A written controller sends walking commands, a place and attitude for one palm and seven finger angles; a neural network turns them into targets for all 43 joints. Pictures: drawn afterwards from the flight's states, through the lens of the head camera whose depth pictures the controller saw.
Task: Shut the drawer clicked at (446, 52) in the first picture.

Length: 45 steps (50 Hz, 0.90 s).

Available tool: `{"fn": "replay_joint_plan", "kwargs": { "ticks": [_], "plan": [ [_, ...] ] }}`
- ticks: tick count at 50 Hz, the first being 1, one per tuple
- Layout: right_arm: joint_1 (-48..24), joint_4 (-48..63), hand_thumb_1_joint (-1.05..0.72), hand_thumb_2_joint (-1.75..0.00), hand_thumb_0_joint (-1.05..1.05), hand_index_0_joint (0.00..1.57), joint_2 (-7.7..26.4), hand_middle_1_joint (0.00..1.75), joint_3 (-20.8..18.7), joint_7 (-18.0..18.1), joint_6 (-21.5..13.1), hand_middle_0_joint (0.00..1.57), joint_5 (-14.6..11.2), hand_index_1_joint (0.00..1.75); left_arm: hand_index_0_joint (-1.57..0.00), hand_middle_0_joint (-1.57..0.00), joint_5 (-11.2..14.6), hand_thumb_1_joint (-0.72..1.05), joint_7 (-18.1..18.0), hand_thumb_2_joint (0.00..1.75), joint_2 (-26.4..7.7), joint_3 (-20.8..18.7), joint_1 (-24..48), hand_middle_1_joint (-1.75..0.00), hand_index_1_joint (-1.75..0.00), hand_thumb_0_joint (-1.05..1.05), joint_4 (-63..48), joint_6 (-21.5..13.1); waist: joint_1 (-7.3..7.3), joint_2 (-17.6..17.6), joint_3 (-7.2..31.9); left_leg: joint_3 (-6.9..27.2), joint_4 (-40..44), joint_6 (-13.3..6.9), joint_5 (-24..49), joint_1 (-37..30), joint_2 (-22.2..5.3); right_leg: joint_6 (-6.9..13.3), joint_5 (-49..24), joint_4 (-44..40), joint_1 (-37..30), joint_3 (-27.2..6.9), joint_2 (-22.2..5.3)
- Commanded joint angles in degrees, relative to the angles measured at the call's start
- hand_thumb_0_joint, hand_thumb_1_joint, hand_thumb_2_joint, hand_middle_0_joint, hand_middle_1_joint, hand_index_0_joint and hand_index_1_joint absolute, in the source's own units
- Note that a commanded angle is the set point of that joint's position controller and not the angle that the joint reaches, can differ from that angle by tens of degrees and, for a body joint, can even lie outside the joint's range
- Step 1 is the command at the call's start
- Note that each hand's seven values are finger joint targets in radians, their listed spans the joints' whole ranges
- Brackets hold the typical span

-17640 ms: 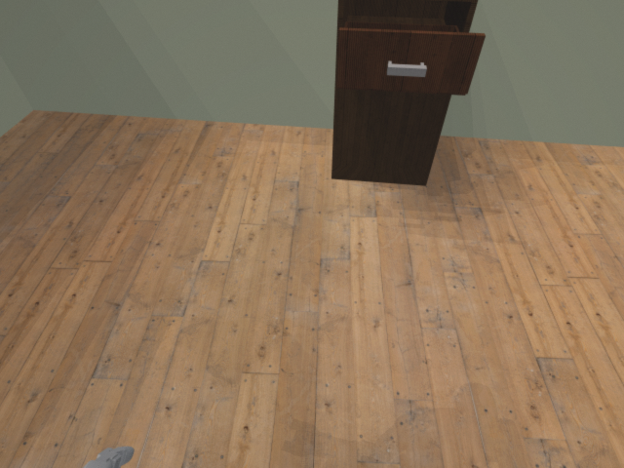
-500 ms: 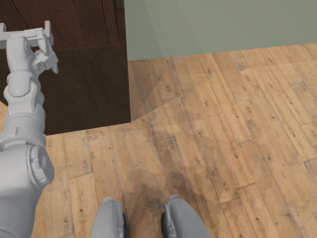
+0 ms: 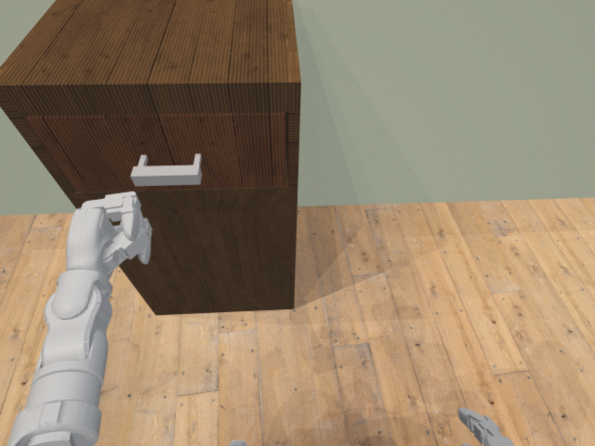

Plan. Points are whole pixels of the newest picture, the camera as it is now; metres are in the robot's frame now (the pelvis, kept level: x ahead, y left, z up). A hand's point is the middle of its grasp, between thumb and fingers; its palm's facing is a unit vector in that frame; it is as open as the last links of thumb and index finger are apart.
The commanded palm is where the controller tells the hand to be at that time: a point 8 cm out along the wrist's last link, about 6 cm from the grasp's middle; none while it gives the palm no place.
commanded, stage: draw the hand back to the body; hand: left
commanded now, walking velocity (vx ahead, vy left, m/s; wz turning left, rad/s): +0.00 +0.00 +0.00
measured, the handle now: (169, 167) +0.58 +0.24 +0.00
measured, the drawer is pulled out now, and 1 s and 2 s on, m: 0.00 0.00 0.00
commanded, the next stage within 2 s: step back with the hand held close in 0.90 s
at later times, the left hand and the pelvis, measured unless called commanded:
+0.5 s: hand (50, 312) +0.23 +0.23 +0.16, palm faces +0.32 -0.90 -0.30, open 3.3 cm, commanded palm +0.18 +0.27 +0.18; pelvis -0.01 +0.00 +0.04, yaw +0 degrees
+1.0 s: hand out of the picture +0.17 +0.23 +0.19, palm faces +0.41 -0.83 -0.38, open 3.3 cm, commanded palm +0.12 +0.27 +0.22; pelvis -0.01 -0.01 +0.04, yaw +0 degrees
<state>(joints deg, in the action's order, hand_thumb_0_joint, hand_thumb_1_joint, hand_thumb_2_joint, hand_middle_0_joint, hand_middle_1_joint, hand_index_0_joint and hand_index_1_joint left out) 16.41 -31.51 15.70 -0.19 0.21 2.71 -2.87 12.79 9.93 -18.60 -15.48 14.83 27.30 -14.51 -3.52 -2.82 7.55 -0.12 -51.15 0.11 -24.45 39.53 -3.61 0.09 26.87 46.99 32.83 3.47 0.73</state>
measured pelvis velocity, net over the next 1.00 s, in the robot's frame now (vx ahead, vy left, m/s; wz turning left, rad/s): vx -0.01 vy -0.01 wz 0.01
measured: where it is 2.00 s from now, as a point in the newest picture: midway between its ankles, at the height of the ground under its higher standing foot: outside the picture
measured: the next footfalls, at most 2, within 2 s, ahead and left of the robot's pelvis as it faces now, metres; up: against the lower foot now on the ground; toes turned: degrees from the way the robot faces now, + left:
none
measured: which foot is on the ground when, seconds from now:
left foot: down 0.00-1.00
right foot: down 0.00-1.00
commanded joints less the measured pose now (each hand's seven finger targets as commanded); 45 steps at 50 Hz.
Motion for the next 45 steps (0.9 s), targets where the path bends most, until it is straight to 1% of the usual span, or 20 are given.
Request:
{"fn": "replay_joint_plan", "kwargs": {
  "ticks": [1,2,4,5,7,10,13,15,18,19,22,23,24,27,29,34,36,40,43,45],
  "plan": [
    [-0.29,7.49,-0.9,-0.9,0.0,0.2,6.62,0.3,-2.16,1.29,-3.06,0.2,-0.49,0.3,-1.4,-1.4,2.25,0.9,0.94,0.9,-9.07,-1.34,10.87,-1.6,-1.6,0.0,-20.91,-2.65,0.26,-3.45,16.19,0.14,7.14,-1.99,26.28,-20.39,2.45,0.55,-29.81,-5.74,-6.99,0.12,1.87],
    [-4.9,8.6,-0.9,-0.9,0.0,0.2,5.91,0.3,-2.33,2.21,-2.11,0.2,-0.23,0.3,-1.4,-1.4,-5.29,0.9,-5.24,0.9,-14.66,-0.3,8.18,-1.6,-1.6,0.0,-25.29,-0.23,3.31,-2.88,16.99,-1.03,10.24,-1.95,24.64,-24.38,3.2,1.39,-28.14,-9.49,-9.09,-2.3,0.43],
    [-6.23,9.79,-0.9,-0.9,0.0,0.2,5.4,0.3,-1.63,3.54,-2.18,0.2,-0.02,0.3,-1.4,-1.4,-5.89,0.9,-10.04,0.9,-11.09,0.78,4.34,-1.6,-1.6,0.0,-28.57,2.85,2.0,-0.12,11.68,-0.66,13.56,-1.81,20.53,-24.11,3.0,1.2,-24.71,-11.89,-9.42,-1.64,0.54],
    [-7.01,9.76,-0.9,-0.9,0.0,0.2,5.25,0.3,-1.27,3.94,-2.13,0.2,-0.01,0.3,-1.4,-1.4,-6.51,0.9,-11.3,0.9,-10.19,1.65,2.15,-1.6,-1.6,0.0,-29.38,4.03,2.39,-0.84,10.24,-0.66,14.73,-1.83,20.05,-24.57,2.91,1.3,-23.95,-12.51,-10.61,-1.47,0.32],
    [-8.47,9.72,-0.9,-0.9,0.0,0.2,5.06,0.3,-0.89,4.73,-2.01,0.2,0.03,0.3,-1.4,-1.4,-7.14,0.9,-13.38,0.9,-11.06,0.62,0.18,-1.6,-1.6,0.0,-31.62,5.74,2.6,1.77,7.98,-0.85,16.72,-2.05,19.11,-25.3,2.82,1.13,-23.54,-14.39,-12.99,-1.35,0.14],
    [-10.14,9.44,-0.9,-0.9,0.0,0.2,4.68,0.3,-0.18,5.49,-2.46,0.2,0.24,0.3,-1.4,-1.4,-7.74,0.9,-15.01,0.9,-10.4,1.16,-0.86,-1.6,-1.6,0.0,-34.43,7.15,3.02,1.13,5.94,-0.83,19.86,-2.14,17.83,-28.45,2.85,1.12,-21.78,-17.39,-15.53,-1.59,-0.11],
    [-11.77,8.98,-0.9,-0.9,0.0,0.2,4.56,0.3,0.38,5.74,-3.33,0.2,0.5,0.3,-1.4,-1.4,-7.9,0.9,-15.55,0.9,-9.51,1.9,-4.05,-1.6,-1.6,0.0,-37.1,8.09,3.58,0.8,2.17,-0.6,22.8,-2.09,15.77,-30.38,2.77,1.17,-18.83,-20.83,-16.73,-1.7,0.09],
    [-12.27,8.91,-0.9,-0.9,0.0,0.2,4.16,0.3,0.78,5.69,-4.09,0.2,0.7,0.3,-1.4,-1.4,-7.97,0.9,-15.86,0.9,-8.25,2.46,-6.88,-1.6,-1.6,0.0,-40.02,8.29,3.94,-0.63,1.72,-0.36,24.5,-1.93,15.85,-32.59,2.72,1.24,-18.5,-21.99,-18.33,-1.45,-0.07],
    [-12.86,8.42,-0.9,-0.9,0.0,0.2,4.16,0.3,0.85,5.46,-5.27,0.2,1.2,0.3,-1.4,-1.4,-7.96,0.9,-15.97,0.9,-8.87,1.11,-13.38,-1.6,-1.6,0.0,-43.95,8.39,4.76,0.81,0.91,-0.33,26.13,-1.94,17.47,-34.29,2.75,1.19,-19.72,-24.15,-20.7,-1.4,0.19],
    [-13.04,8.49,-0.9,-0.9,0.0,0.2,3.85,0.3,1.06,5.34,-5.55,0.2,1.28,0.3,-1.4,-1.4,-7.84,0.9,-15.85,0.9,-7.95,1.49,-15.34,-1.6,-1.6,0.0,-45.61,8.37,4.87,-0.6,0.18,-0.37,26.79,-1.86,17.73,-34.74,2.69,1.25,-19.87,-24.35,-21.52,-1.33,-0.1],
    [-13.37,8.24,-0.9,-0.9,0.0,0.2,3.57,0.3,0.99,4.95,-6.7,0.2,1.83,0.3,-1.4,-1.4,-7.98,0.9,-16.06,0.9,-9.19,-0.82,-20.37,-1.6,-1.6,0.0,-51.93,7.89,5.57,-1.31,-0.21,-0.65,27.94,-1.73,20.73,-36.14,2.67,1.27,-22.91,-25.28,-23.71,-1.09,-0.22],
    [-13.63,7.9,-0.9,-0.9,0.0,0.2,3.8,0.3,0.85,4.92,-6.98,0.2,2.02,0.3,-1.4,-1.4,-7.84,0.9,-16.0,0.9,-10.48,-2.43,-23.23,-1.6,-1.6,0.0,-52.07,7.91,6.06,1.19,-1.22,-0.75,28.16,-1.75,20.6,-35.58,2.72,1.12,-22.71,-26.35,-24.01,-1.15,0.08],
    [-13.67,8.05,-0.9,-0.9,0.0,0.2,3.38,0.3,0.85,4.8,-7.15,0.2,1.98,0.3,-1.4,-1.4,-7.79,0.9,-15.91,0.9,-9.57,-2.14,-24.23,-1.6,-1.6,0.0,-54.89,7.64,5.82,-0.22,-0.81,-0.93,28.37,-1.76,21.12,-36.3,2.69,1.11,-23.27,-26.17,-24.69,-1.26,-0.24],
    [-13.87,7.74,-0.9,-0.9,0.0,0.2,3.09,0.3,0.67,4.62,-7.93,0.2,2.26,0.3,-1.4,-1.4,-7.8,0.9,-16.05,0.9,-10.03,-4.18,-29.25,-1.6,-1.6,0.0,-58.24,7.34,6.26,0.7,-3.05,-1.19,28.72,-1.76,21.13,-36.09,2.77,0.9,-23.3,-27.2,-24.76,-1.09,-0.24],
    [-13.91,7.69,-0.9,-0.9,0.0,0.2,2.9,0.3,0.46,4.57,-8.54,0.2,2.35,0.3,-1.4,-1.4,-7.75,0.9,-16.02,0.9,-10.31,-5.05,-31.88,-1.6,-1.6,0.0,-61.38,6.97,6.32,-1.18,-3.37,-1.52,28.89,-1.8,20.23,-36.69,2.9,0.86,-22.37,-28.18,-24.95,-1.55,-0.42],
    [-13.7,7.46,-0.9,-0.9,0.0,0.2,2.74,0.3,-0.02,4.53,-10.23,0.2,2.47,0.3,-1.4,-1.4,-7.69,0.9,-16.07,0.9,-10.09,-6.92,-40.87,-1.6,-1.6,0.0,-65.56,6.05,6.92,1.3,-5.1,-1.89,28.29,-1.99,20.6,-36.58,2.79,0.6,-22.9,-29.05,-24.6,-1.62,-0.32],
    [-13.63,7.55,-0.9,-0.9,0.0,0.2,2.77,0.3,-0.36,4.57,-10.87,0.2,2.42,0.3,-1.4,-1.4,-7.95,0.9,-16.16,0.9,-10.7,-7.93,-42.78,-1.6,-1.6,0.0,-68.94,5.37,7.15,0.1,-3.96,-2.09,27.79,-1.99,21.19,-37.07,2.78,0.57,-23.67,-28.72,-24.93,-1.69,-0.35],
    [-12.8,6.33,-0.9,-0.9,0.0,0.2,3.13,0.3,-0.59,5.07,-11.13,0.2,2.39,0.3,-1.4,-1.4,-8.2,0.9,-16.28,0.9,-7.99,-5.64,-40.34,-1.6,-1.6,0.0,-63.56,5.92,6.03,2.34,-9.85,-2.03,28.64,-2.05,16.73,-35.99,2.6,0.16,-18.02,-30.44,-21.29,-1.69,-0.32],
    [-12.87,6.02,-0.9,-0.9,0.0,0.2,3.38,0.3,-0.82,5.63,-11.36,0.2,2.58,0.3,-1.4,-1.4,-8.46,0.9,-16.64,0.9,-9.23,-6.73,-38.94,-1.6,-1.6,0.0,-62.7,5.66,6.35,3.08,-9.54,-1.9,28.66,-2.28,16.37,-36.77,2.8,0.2,-17.06,-31.12,-21.23,-1.92,-0.31],
    [-12.97,6.37,-0.9,-0.9,0.0,0.2,3.12,0.3,-0.77,5.76,-11.59,0.2,2.68,0.3,-1.4,-1.4,-8.46,0.9,-16.78,0.9,-9.56,-7.19,-39.01,-1.6,-1.6,0.0,-63.93,5.25,6.9,2.5,-6.72,-1.9,28.46,-2.45,17.68,-37.18,2.84,0.29,-18.72,-29.83,-23.16,-2.05,-0.77]
  ]
}}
